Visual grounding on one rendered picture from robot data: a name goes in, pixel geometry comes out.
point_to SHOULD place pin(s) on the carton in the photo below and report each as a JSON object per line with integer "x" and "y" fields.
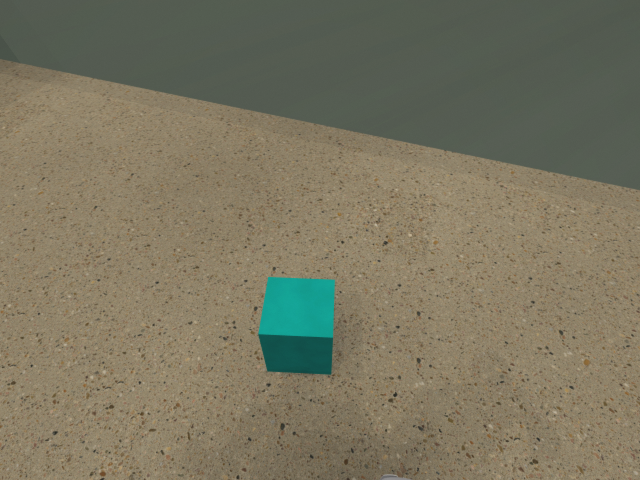
{"x": 296, "y": 327}

